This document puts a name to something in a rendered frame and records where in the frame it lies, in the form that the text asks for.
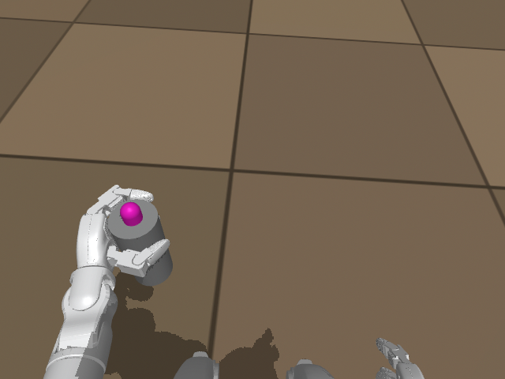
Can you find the right robot hand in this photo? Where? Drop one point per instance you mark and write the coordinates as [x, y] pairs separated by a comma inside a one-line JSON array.
[[399, 360]]

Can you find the left robot arm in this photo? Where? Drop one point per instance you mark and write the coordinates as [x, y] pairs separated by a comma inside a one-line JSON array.
[[83, 345]]

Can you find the left robot hand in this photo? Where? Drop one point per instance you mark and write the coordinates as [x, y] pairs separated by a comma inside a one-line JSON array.
[[96, 244]]

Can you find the bottle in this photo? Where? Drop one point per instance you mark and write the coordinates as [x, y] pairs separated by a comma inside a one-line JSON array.
[[135, 225]]

